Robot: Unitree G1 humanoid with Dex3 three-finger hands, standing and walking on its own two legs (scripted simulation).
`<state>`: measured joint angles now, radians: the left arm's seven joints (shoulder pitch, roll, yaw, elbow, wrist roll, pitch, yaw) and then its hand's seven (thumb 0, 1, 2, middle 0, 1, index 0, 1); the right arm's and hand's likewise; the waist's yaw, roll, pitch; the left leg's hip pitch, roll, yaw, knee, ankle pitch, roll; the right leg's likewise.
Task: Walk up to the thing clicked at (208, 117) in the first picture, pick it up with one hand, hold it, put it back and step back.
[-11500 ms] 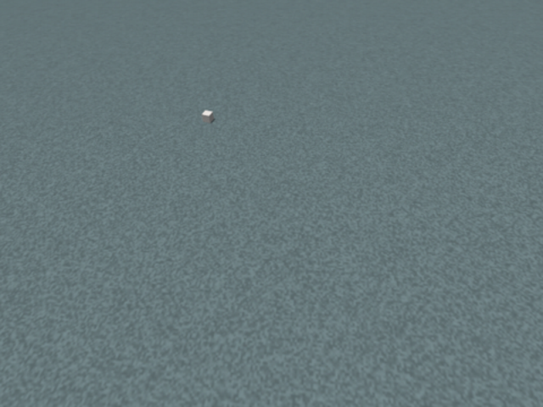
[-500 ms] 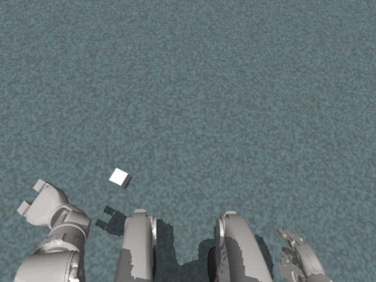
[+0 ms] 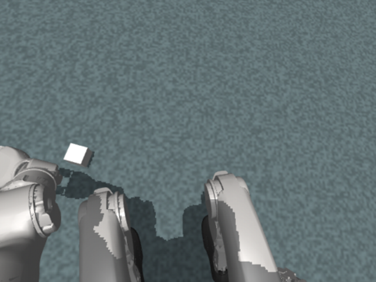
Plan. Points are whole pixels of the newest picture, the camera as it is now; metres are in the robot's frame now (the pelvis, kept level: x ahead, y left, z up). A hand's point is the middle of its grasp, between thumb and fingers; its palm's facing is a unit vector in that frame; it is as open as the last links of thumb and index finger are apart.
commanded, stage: rise first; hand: left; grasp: from above
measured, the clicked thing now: (78, 155) +0.48 +0.29 -0.35
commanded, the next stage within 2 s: none
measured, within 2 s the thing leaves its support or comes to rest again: neither
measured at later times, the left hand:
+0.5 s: hand (48, 163) +0.42 +0.32 -0.21, palm faces -0.06 -0.45 -0.89, open 14.0 cm
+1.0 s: hand (52, 159) +0.44 +0.32 -0.23, palm faces -0.07 -0.44 -0.89, open 14.1 cm
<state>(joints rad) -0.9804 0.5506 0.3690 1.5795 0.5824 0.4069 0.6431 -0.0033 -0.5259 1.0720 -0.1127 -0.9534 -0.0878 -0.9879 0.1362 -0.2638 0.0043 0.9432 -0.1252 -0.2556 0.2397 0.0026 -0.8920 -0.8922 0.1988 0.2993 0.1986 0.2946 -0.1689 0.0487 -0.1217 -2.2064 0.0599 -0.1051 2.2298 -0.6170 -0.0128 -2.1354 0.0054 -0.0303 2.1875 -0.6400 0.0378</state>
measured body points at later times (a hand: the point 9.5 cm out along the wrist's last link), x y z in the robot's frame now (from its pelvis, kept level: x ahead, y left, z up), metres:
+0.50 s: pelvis +0.01 -0.01 -0.05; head +0.26 +0.02 +0.33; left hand +0.43 +0.34 -0.16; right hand +0.02 -0.28 -0.16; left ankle +0.10 +0.13 -0.34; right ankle +0.11 -0.13 -0.34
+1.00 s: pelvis +0.01 +0.00 -0.06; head +0.27 +0.03 +0.31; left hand +0.44 +0.34 -0.18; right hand +0.01 -0.27 -0.16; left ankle +0.10 +0.13 -0.34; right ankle +0.11 -0.13 -0.34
